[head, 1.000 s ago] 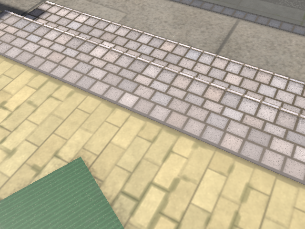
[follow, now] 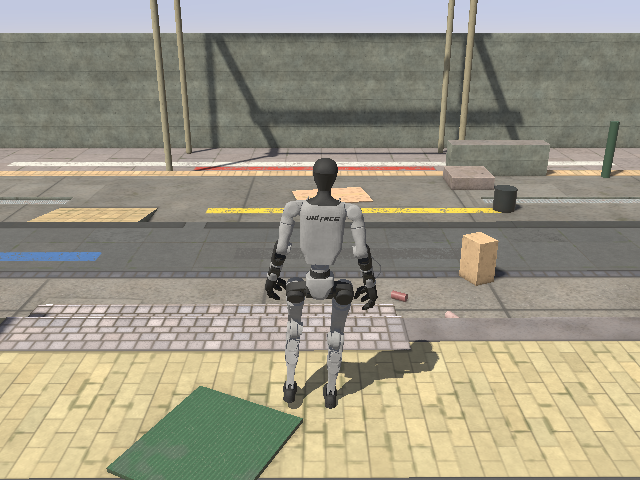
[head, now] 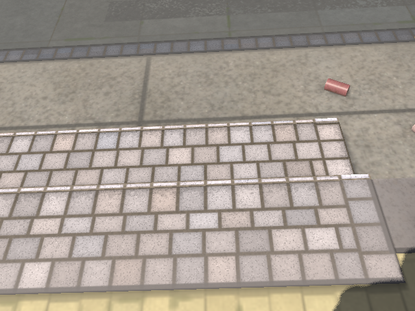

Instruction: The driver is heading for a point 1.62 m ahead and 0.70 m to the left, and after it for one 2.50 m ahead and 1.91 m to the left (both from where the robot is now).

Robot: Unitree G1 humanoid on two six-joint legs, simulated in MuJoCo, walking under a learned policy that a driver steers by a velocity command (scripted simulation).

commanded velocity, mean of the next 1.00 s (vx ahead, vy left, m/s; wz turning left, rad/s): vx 0.09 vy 0.00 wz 0.48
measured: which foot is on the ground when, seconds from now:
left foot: up 0.00-0.22, down 0.24-0.72, up 0.74-1.00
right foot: down 0.00-0.24, up 0.26-0.70, down 0.72-1.00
